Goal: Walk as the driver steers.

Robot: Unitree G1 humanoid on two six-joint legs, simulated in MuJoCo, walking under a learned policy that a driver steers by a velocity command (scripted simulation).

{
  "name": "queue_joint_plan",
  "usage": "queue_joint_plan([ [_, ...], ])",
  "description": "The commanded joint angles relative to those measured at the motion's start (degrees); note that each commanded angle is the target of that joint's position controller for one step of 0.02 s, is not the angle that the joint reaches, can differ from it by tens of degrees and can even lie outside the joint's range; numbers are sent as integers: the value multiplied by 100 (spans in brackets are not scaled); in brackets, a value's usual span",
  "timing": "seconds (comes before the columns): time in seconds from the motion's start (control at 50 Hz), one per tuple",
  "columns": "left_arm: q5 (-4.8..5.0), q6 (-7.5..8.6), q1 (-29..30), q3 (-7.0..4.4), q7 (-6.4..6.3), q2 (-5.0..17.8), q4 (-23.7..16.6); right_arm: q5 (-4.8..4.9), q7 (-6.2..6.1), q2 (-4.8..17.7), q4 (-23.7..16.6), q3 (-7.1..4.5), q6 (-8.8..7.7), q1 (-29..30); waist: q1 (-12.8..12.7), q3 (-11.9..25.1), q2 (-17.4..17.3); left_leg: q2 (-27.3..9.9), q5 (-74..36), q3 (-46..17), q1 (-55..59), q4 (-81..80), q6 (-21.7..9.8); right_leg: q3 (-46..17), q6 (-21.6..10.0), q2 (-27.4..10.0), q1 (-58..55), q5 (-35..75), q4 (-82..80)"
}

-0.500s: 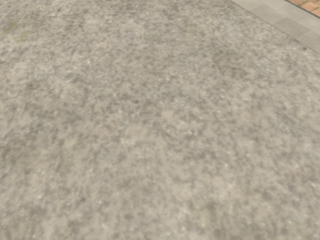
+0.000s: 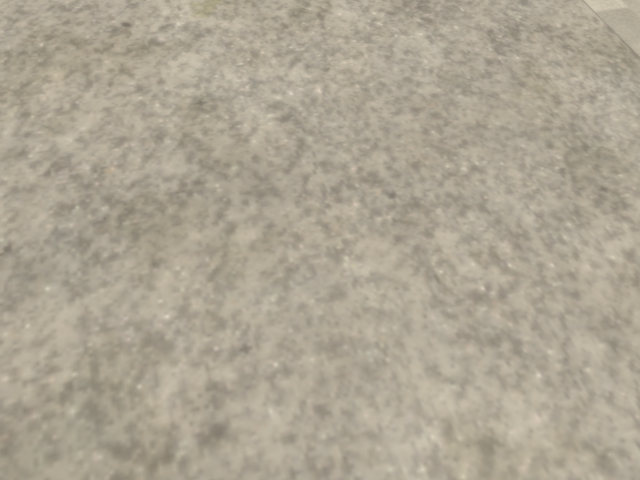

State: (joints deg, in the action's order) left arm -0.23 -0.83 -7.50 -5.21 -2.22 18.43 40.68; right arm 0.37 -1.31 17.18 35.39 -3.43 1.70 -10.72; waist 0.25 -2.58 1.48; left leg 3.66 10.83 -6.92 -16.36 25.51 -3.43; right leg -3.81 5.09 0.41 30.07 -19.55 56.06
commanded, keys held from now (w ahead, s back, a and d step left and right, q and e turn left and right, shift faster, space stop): q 0.68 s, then no key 0.04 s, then e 0.28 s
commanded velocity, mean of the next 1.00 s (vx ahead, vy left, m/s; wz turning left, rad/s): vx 0.00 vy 0.00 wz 0.44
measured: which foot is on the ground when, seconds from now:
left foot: down 0.00-0.24, up 0.26-0.64, down 0.66-1.00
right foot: up 0.00-0.22, down 0.24-0.68, up 0.70-1.00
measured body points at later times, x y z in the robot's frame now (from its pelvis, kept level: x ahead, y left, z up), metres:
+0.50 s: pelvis +0.00 -0.03 +0.00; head +0.04 -0.04 +0.45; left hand +0.06 +0.27 -0.09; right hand +0.22 -0.28 -0.11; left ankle -0.06 +0.10 -0.67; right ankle +0.03 -0.15 -0.74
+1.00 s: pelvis -0.02 +0.03 -0.01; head -0.01 +0.05 +0.44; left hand -0.04 +0.32 -0.13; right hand +0.25 -0.11 -0.09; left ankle -0.06 +0.10 -0.74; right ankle +0.04 -0.12 -0.71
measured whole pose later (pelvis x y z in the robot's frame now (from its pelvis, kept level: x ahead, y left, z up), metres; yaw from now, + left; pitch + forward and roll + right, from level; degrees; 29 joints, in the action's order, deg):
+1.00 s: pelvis -0.02 +0.03 -0.01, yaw +24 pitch -1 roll +0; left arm 0.9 -2.7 -12.9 -3.2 -0.8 17.0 44.3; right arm -1.4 -0.6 11.7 38.9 -0.6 0.3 -6.5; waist -1.5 -2.0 2.4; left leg 2.9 14.8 2.8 -11.6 26.8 -3.9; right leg -1.0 4.6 -4.1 20.1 -23.3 45.2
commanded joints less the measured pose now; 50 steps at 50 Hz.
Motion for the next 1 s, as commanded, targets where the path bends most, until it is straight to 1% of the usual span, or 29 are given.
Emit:
queue_joint_plan([
  [0.02, 15, 113, 245, -75, 22, 377, -438, 0, -61, 1058, -381, -316, -44, 92, 80, 685, -975, -1340, -973, -1646, 883, -561, -967, -168, 32, 31, 174, 27, -682],
  [0.16, 92, 272, 181, -91, 163, 412, -472, 54, 11, 1095, -414, -353, 43, 236, 87, 743, -1081, -1208, -1362, -2447, 759, -295, -932, -227, -148, 254, -737, -208, -1967],
  [0.2, 95, 315, -85, -114, 205, 401, -394, 124, -5, 1052, -439, -345, 81, 398, -116, 800, -1042, -1011, -1471, -2483, 679, -72, -743, -136, -263, 265, -1336, 386, -2979],
  [0.22, 67, 325, -255, -147, 201, 464, -329, 163, -28, 973, -453, -322, 95, 423, -206, 831, -942, -809, -1090, -2357, 398, 112, -519, -132, -363, 86, -1890, 1089, -3585],
  [0.24, -18, 298, -364, -214, 168, 776, -355, 120, -32, 724, -449, -254, 91, 186, -98, 1031, -253, -436, 268, -1881, -227, 860, -189, -849, -713, -850, -2643, 1546, -3711],
  [0.26, -146, 227, -171, -283, 155, 1226, -378, 141, -24, 635, -532, -248, 49, -78, 218, 727, 1309, 579, 2267, -627, -1438, 1898, 194, -2132, -1598, -1923, -2784, 2773, -3835],
  [0.28, -221, 247, -106, -234, 153, 947, -475, 33, -34, 1140, -440, -411, -5, -107, 53, 661, 1117, 271, 2647, -435, -1651, 3322, 494, -2513, -2158, -2453, -2382, 2894, -3910],
  [0.3, -171, 254, 160, -133, 118, 656, -561, 61, -22, 1346, -327, -510, 9, -176, 163, 562, 717, 64, 2248, -383, -1628, 3923, 604, -1990, -2042, -2203, -2185, 2664, -3853],
  [0.32, -104, 238, 391, -84, 90, 493, -602, 77, -37, 1238, -191, -517, 72, -261, 229, 439, 534, 8, 1892, -292, -1635, 4179, 709, -1438, -1766, -1777, -2093, 2304, -3803],
  [0.34, -22, 228, 450, -48, 62, 412, -618, 59, -50, 1094, -135, -493, 134, -308, 183, 362, 525, -3, 1567, -241, -1785, 4459, 803, -1116, -1637, -1564, -2160, 2174, -3772],
  [0.36, 0, 207, 418, -17, 35, 393, -610, 79, -32, 928, -136, -450, 171, -310, 141, 306, 552, -26, 1418, -135, -1831, 4608, 877, -849, -1631, -1461, -2154, 2358, -3771],
  [0.42, -70, 118, 65, -37, -23, 492, -534, 148, -1, 691, -361, -351, 151, 113, -152, 312, 748, -212, 1166, 260, -2022, 3939, 1010, -430, -1750, -1381, -2605, 2525, -3820],
  [0.48, -59, 58, -90, -115, -16, 708, -479, 90, 57, 577, -510, -272, 132, 304, -294, 509, 798, -479, 1271, 422, -1786, 3117, 1045, -311, -1854, -1618, -2952, 2770, -3759],
  [0.52, -23, 36, 9, -167, 36, 854, -482, 65, 106, 512, -559, -223, 130, 305, -287, 565, 839, -564, 1295, 635, -1284, 2554, 974, -89, -1845, -1680, -2737, 2923, -3747],
  [0.6, 110, 45, 35, -213, 126, 981, -411, 94, 188, 615, -583, -264, 181, 135, -196, 601, 913, -499, 1060, 937, -593, 1492, 722, 118, -1722, -1821, -2593, 3002, -3509],
  [0.64, 234, 64, 140, -206, 133, 945, -370, 93, 226, 611, -484, -309, 199, -213, 74, 635, 797, -356, 208, 1106, 133, 314, 415, 374, -1396, -1735, -2347, 2710, -3025],
  [0.66, 227, 90, -152, -152, 149, 739, -239, 75, 185, 772, -405, -385, 195, -459, 135, 713, 433, -292, -465, 917, 868, -232, 211, 678, -1023, -1517, -1888, 2142, -2469],
  [0.68, -4, 100, -304, -51, 174, 412, -289, 83, 99, 1366, -451, -548, 164, -696, 82, 810, -989, -1366, -2330, -664, 1916, -487, -216, 1243, -436, -943, -575, 296, -949],
  [0.7, -160, 107, 146, 50, 125, 240, -646, -92, 94, 1754, -598, -564, 54, -585, 135, 842, -2009, -2637, -3297, -2362, 1823, -441, -1467, 888, -110, -158, 743, -1945, 309],
  [0.72, -53, 86, 403, -50, 79, 568, -617, -198, 147, 1352, -582, -458, -79, -630, 448, 1074, -1254, -2586, -2805, -2099, 1578, -592, -1727, 218, -127, -268, 716, -1942, 1107],
  [0.74, 63, 48, 303, -83, 78, 654, -522, -187, 143, 1091, -497, -335, -157, -344, 233, 860, -1076, -2267, -2323, -1434, 1286, -604, -1394, 131, -207, -409, 619, -1486, 1227],
  [0.76, 69, 15, 90, -100, 58, 633, -332, -104, 116, 874, -475, -274, -179, 4, 69, 764, -830, -1892, -1752, -991, 1160, -616, -1044, 113, -207, -492, 514, -1031, 1029],
  [0.78, 25, -22, -33, -99, 46, 628, -228, -30, 92, 629, -454, -165, -190, 260, -20, 689, -889, -1706, -1833, -692, 1047, -612, -867, 152, -141, -518, 383, -602, 882],
  [0.82, 30, -43, -359, -49, 102, 456, -23, -130, 54, 251, -349, 22, -228, 425, -182, 807, -976, -1459, -2209, -158, 692, -656, -782, 206, -13, -497, -363, 24, 732],
  [0.84, 67, -51, -447, -11, 130, 370, 39, -179, 49, 171, -270, 55, -250, 435, -192, 800, -953, -1401, -2113, 17, 680, -688, -766, 210, 22, -514, -559, 140, 376],
  [0.88, 88, -64, -265, 69, 149, 271, 6, -227, 42, 232, -155, 47, -269, 454, -66, 602, -923, -1378, -1646, 125, 668, -751, -725, 193, 21, -553, -816, 179, -533],
  [0.92, 78, -81, -83, 90, 142, 351, -81, -242, 36, 438, -23, -9, -247, 381, 82, 434, -934, -1549, -1232, -40, 689, -808, -830, 233, -4, -528, -938, -45, -1046],
  [0.96, 116, -97, -62, 50, 122, 548, -157, -190, 27, 697, 74, -98, -195, 342, 156, 247, -934, -1770, -990, -279, 749, -787, -983, 298, -40, -474, -765, -401, -1114],
  [1.0, 137, -102, -96, 40, 106, 577, -206, -125, 14, 808, 143, -156, -144, 320, 187, 143, -828, -1986, -1155, -479, 897, -725, -1116, 317, -80, -462, -509, -702, -1015],
])
Keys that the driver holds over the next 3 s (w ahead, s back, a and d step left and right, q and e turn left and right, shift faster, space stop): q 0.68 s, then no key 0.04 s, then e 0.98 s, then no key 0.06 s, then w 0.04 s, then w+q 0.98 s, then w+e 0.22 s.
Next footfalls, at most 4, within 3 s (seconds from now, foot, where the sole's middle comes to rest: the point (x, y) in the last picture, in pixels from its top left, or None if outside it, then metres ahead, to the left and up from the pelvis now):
0.24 right None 0.07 -0.14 -0.78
0.66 left None -0.02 0.12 -0.78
1.20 right None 0.04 -0.09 -0.78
1.72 left None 0.05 0.14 -0.78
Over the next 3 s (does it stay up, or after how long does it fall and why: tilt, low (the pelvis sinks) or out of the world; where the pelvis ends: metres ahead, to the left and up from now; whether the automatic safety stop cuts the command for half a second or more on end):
stays up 0.48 0.12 -0.01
